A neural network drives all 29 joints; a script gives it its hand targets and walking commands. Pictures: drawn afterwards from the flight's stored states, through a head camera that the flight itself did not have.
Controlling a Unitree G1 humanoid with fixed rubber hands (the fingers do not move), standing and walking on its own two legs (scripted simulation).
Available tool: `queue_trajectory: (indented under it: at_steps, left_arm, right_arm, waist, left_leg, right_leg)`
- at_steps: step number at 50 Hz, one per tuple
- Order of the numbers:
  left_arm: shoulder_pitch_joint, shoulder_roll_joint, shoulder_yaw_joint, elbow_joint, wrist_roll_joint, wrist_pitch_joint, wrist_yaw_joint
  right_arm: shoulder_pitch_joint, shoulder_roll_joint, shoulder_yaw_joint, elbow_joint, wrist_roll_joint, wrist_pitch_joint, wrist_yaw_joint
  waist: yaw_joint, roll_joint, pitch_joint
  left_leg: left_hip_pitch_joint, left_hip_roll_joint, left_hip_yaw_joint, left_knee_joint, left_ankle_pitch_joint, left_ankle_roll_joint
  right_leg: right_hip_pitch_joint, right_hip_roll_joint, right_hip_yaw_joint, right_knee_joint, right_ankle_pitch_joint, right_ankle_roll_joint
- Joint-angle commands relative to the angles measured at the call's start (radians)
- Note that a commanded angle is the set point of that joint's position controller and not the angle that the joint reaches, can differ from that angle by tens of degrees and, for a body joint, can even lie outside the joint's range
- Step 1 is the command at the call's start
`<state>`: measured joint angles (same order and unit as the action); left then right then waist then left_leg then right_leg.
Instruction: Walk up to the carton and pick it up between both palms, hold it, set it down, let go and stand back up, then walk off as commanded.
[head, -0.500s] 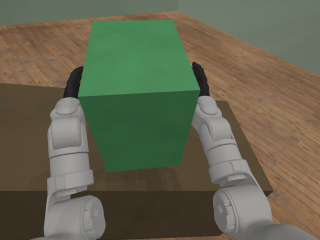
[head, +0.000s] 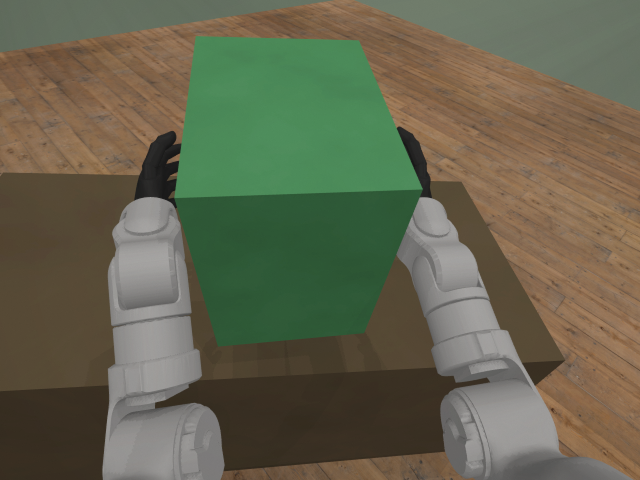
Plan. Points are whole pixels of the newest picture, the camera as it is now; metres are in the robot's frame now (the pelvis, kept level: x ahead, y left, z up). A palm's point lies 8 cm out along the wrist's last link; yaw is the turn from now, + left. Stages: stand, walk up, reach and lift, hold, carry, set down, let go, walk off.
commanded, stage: hold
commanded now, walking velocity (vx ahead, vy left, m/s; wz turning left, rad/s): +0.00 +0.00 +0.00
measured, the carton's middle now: (286, 196) +0.42 +0.01 +0.15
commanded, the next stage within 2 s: none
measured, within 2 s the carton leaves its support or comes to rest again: neither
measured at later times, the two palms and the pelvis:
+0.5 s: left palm (162, 197) +0.36 +0.15 +0.19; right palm (416, 202) +0.37 -0.15 +0.18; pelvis -0.02 -0.01 +0.00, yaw +0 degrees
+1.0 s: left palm (161, 199) +0.37 +0.15 +0.19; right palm (410, 203) +0.37 -0.14 +0.18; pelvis +0.01 +0.01 +0.00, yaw +1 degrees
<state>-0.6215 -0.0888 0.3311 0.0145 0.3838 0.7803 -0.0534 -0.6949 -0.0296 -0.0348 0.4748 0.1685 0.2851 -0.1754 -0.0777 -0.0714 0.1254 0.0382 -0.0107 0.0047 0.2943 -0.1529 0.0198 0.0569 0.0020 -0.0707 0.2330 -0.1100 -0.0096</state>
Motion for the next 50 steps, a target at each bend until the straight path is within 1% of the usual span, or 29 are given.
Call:
queue_trajectory:
  at_steps: [1, 2, 3, 4, 6, 7, 8, 12, 14, 19, 20, 21, 22, 24, 27, 31, 33, 35, 36, 37, 38, 39, 41, 43, 44, 46, 47, 49, 50]
  left_arm:
    - [-0.591, -0.408, -0.491, -0.115, -0.183, -0.064, -0.124]
    - [-0.542, -0.397, -0.505, -0.194, -0.186, -0.068, -0.122]
    - [-0.510, -0.383, -0.493, -0.155, -0.168, -0.063, -0.133]
    - [-0.567, -0.378, -0.470, -0.090, -0.149, -0.065, -0.131]
    - [-0.560, -0.380, -0.466, -0.115, -0.133, -0.060, -0.141]
    - [-0.543, -0.371, -0.447, -0.052, -0.118, -0.052, -0.148]
    - [-0.553, -0.378, -0.462, -0.097, -0.124, -0.053, -0.142]
    - [-0.586, -0.370, -0.422, -0.051, -0.135, -0.070, -0.151]
    - [-0.549, -0.347, -0.391, -0.002, -0.141, -0.079, -0.157]
    - [-0.648, -0.353, -0.332, 0.053, -0.156, -0.133, -0.141]
    - [-0.618, -0.348, -0.330, 0.018, -0.163, -0.137, -0.132]
    - [-0.593, -0.356, -0.335, 0.041, -0.168, -0.134, -0.130]
    - [-0.673, -0.329, -0.323, 0.120, -0.169, -0.144, -0.138]
    - [-0.582, -0.355, -0.333, 0.045, -0.172, -0.137, -0.126]
    - [-0.614, -0.351, -0.347, 0.105, -0.158, -0.121, -0.129]
    - [-0.601, -0.392, -0.410, 0.011, -0.159, -0.108, -0.130]
    - [-0.618, -0.404, -0.457, 0.006, -0.165, -0.094, -0.137]
    - [-0.603, -0.416, -0.476, -0.099, -0.162, -0.092, -0.137]
    - [-0.570, -0.419, -0.495, -0.057, -0.168, -0.087, -0.136]
    - [-0.558, -0.433, -0.525, -0.101, -0.181, -0.082, -0.136]
    - [-0.632, -0.434, -0.527, -0.124, -0.182, -0.089, -0.128]
    - [-0.577, -0.437, -0.529, -0.129, -0.178, -0.080, -0.126]
    - [-0.544, -0.429, -0.493, -0.075, -0.158, -0.066, -0.134]
    - [-0.567, -0.441, -0.535, -0.168, -0.191, -0.073, -0.125]
    - [-0.532, -0.422, -0.521, -0.137, -0.180, -0.066, -0.129]
    - [-0.560, -0.407, -0.498, -0.115, -0.185, -0.076, -0.123]
    - [-0.508, -0.426, -0.497, -0.167, -0.183, -0.066, -0.121]
    - [-0.516, -0.410, -0.478, -0.153, -0.193, -0.079, -0.115]
    - [-0.470, -0.394, -0.457, -0.151, -0.185, -0.074, -0.117]
  right_arm:
    - [-0.616, 0.419, 0.297, -0.231, 0.042, -0.068, 0.123]
    - [-0.526, 0.444, 0.317, -0.273, 0.055, -0.068, 0.109]
    - [-0.518, 0.465, 0.318, -0.263, 0.056, -0.063, 0.095]
    - [-0.550, 0.432, 0.278, -0.158, 0.042, -0.053, 0.108]
    - [-0.522, 0.473, 0.287, -0.177, 0.033, -0.050, 0.101]
    - [-0.525, 0.454, 0.264, -0.136, 0.019, -0.042, 0.103]
    - [-0.549, 0.445, 0.258, -0.157, 0.013, -0.047, 0.110]
    - [-0.620, 0.496, 0.287, -0.199, 0.013, -0.057, 0.100]
    - [-0.669, 0.513, 0.323, -0.238, 0.008, -0.066, 0.088]
    - [-0.751, 0.553, 0.326, -0.209, -0.005, -0.085, 0.106]
    - [-0.731, 0.556, 0.350, -0.239, 0.001, -0.087, 0.105]
    - [-0.734, 0.542, 0.339, -0.232, 0.005, -0.090, 0.105]
    - [-0.738, 0.544, 0.304, -0.143, -0.027, -0.077, 0.108]
    - [-0.715, 0.521, 0.310, -0.213, -0.017, -0.096, 0.108]
    - [-0.663, 0.489, 0.268, -0.084, -0.037, -0.071, 0.107]
    - [-0.616, 0.466, 0.238, -0.084, -0.003, -0.074, 0.109]
    - [-0.539, 0.452, 0.209, -0.014, 0.002, -0.056, 0.103]
    - [-0.570, 0.446, 0.229, -0.097, 0.032, -0.073, 0.107]
    - [-0.568, 0.436, 0.237, -0.114, 0.025, -0.072, 0.099]
    - [-0.536, 0.447, 0.253, -0.116, 0.033, -0.066, 0.097]
    - [-0.590, 0.433, 0.245, -0.112, 0.048, -0.071, 0.106]
    - [-0.575, 0.441, 0.255, -0.156, 0.065, -0.078, 0.104]
    - [-0.561, 0.445, 0.270, -0.136, 0.049, -0.060, 0.104]
    - [-0.598, 0.446, 0.307, -0.228, 0.073, -0.073, 0.107]
    - [-0.566, 0.466, 0.338, -0.222, 0.064, -0.059, 0.100]
    - [-0.645, 0.474, 0.348, -0.269, 0.074, -0.070, 0.100]
    - [-0.603, 0.470, 0.369, -0.307, 0.095, -0.074, 0.102]
    - [-0.656, 0.459, 0.382, -0.341, 0.095, -0.072, 0.105]
    - [-0.587, 0.471, 0.400, -0.330, 0.085, -0.060, 0.100]
  waist:
    - [-0.052, 0.120, -0.442]
    - [-0.056, 0.124, -0.507]
    - [-0.061, 0.122, -0.466]
    - [-0.051, 0.153, -0.381]
    - [-0.052, 0.169, -0.364]
    - [-0.054, 0.182, -0.312]
    - [-0.045, 0.171, -0.320]
    - [-0.018, 0.109, -0.372]
    - [0.004, 0.038, -0.407]
    - [0.052, -0.030, -0.469]
    - [0.059, -0.042, -0.525]
    - [0.048, -0.031, -0.527]
    - [0.036, -0.047, -0.472]
    - [0.042, -0.043, -0.546]
    - [-0.001, 0.003, -0.459]
    - [-0.031, 0.115, -0.464]
    - [-0.080, 0.181, -0.401]
    - [-0.055, 0.200, -0.461]
    - [-0.066, 0.192, -0.409]
    - [-0.078, 0.211, -0.413]
    - [-0.077, 0.231, -0.395]
    - [-0.066, 0.233, -0.409]
    - [-0.058, 0.195, -0.329]
    - [-0.048, 0.189, -0.452]
    - [-0.048, 0.150, -0.417]
    - [-0.018, 0.125, -0.453]
    - [-0.014, 0.121, -0.497]
    - [0.002, 0.065, -0.509]
    - [-0.004, 0.045, -0.491]
  left_leg:
    - [0.048, -0.004, 0.026, 0.001, 0.265, -0.049]
    - [0.077, -0.017, 0.034, 0.023, 0.319, -0.042]
    - [0.041, -0.030, 0.040, 0.021, 0.300, -0.036]
    - [-0.004, -0.023, 0.035, -0.004, 0.211, -0.037]
    - [-0.022, -0.036, 0.050, -0.019, 0.155, -0.029]
    - [-0.044, -0.034, 0.046, -0.039, 0.105, -0.031]
    - [-0.054, -0.028, 0.042, -0.046, 0.092, -0.028]
    - [-0.085, -0.038, 0.052, -0.046, 0.100, -0.006]
    - [-0.101, -0.040, 0.053, -0.043, 0.116, 0.011]
    - [-0.118, -0.026, 0.067, -0.071, 0.025, 0.040]
    - [-0.108, -0.026, 0.063, -0.059, 0.083, 0.042]
    - [-0.098, -0.029, 0.060, -0.057, 0.088, 0.037]
    - [-0.129, -0.027, 0.059, -0.068, -0.009, 0.048]
    - [-0.079, -0.021, 0.060, -0.054, 0.103, 0.038]
    - [-0.081, -0.019, 0.051, -0.058, 0.041, 0.030]
    - [-0.049, -0.015, 0.043, -0.039, 0.108, -0.009]
    - [-0.055, -0.014, 0.036, -0.036, 0.108, -0.043]
    - [-0.002, -0.012, 0.034, -0.009, 0.222, -0.053]
    - [-0.003, -0.017, 0.032, -0.002, 0.227, -0.064]
    - [0.017, -0.017, 0.032, 0.008, 0.269, -0.075]
    - [0.016, -0.009, 0.016, 0.013, 0.290, -0.083]
    - [0.048, -0.008, 0.019, 0.023, 0.343, -0.086]
    - [0.041, -0.006, 0.020, 0.016, 0.330, -0.078]
    - [0.070, -0.005, 0.018, 0.029, 0.385, -0.080]
    - [0.067, -0.014, 0.024, 0.027, 0.386, -0.066]
    - [0.050, -0.015, 0.024, 0.027, 0.353, -0.055]
    - [0.081, -0.014, 0.025, 0.034, 0.424, -0.056]
    - [0.095, -0.002, 0.015, 0.032, 0.427, -0.048]
    - [0.089, -0.013, 0.027, 0.028, 0.427, -0.039]
  right_leg:
    - [0.104, 0.044, -0.051, 0.027, 0.158, 0.015]
    - [0.148, 0.038, -0.041, 0.028, 0.255, 0.023]
    - [0.196, 0.028, -0.032, 0.020, 0.266, 0.031]
    - [0.143, 0.031, -0.040, 0.026, 0.154, 0.020]
    - [0.168, 0.015, -0.031, 0.017, 0.145, 0.028]
    - [0.154, 0.005, -0.037, 0.011, 0.098, 0.025]
    - [0.147, 0.015, -0.045, 0.018, 0.074, 0.022]
    - [0.192, 0.007, -0.030, 0.024, 0.119, 0.039]
    - [0.231, 0.001, -0.018, 0.025, 0.185, 0.054]
    - [0.162, 0.013, -0.034, 0.021, 0.029, 0.057]
    - [0.203, 0.011, -0.020, 0.026, 0.107, 0.059]
    - [0.199, 0.013, -0.031, 0.024, 0.109, 0.054]
    - [0.147, 0.007, -0.022, 0.015, 0.003, 0.056]
    - [0.171, 0.019, -0.041, 0.016, 0.085, 0.050]
    - [0.133, 0.025, -0.054, 0.021, 0.050, 0.041]
    - [0.151, 0.033, -0.052, 0.029, 0.105, 0.021]
    - [0.156, 0.029, -0.045, 0.029, 0.106, 0.018]
    - [0.163, 0.037, -0.049, 0.035, 0.156, 0.012]
    - [0.141, 0.037, -0.049, 0.025, 0.138, 0.014]
    - [0.147, 0.036, -0.047, 0.023, 0.169, 0.014]
    - [0.115, 0.043, -0.051, 0.037, 0.129, 0.011]
    - [0.108, 0.043, -0.048, 0.026, 0.150, 0.010]
    - [0.114, 0.040, -0.045, 0.017, 0.114, 0.012]
    - [0.132, 0.054, -0.059, 0.033, 0.169, 0.017]
    - [0.144, 0.051, -0.050, 0.023, 0.188, 0.019]
    - [0.126, 0.055, -0.054, 0.034, 0.151, 0.026]
    - [0.171, 0.059, -0.050, 0.034, 0.235, 0.025]
    - [0.146, 0.069, -0.060, 0.035, 0.213, 0.028]
    - [0.174, 0.058, -0.051, 0.030, 0.267, 0.033]
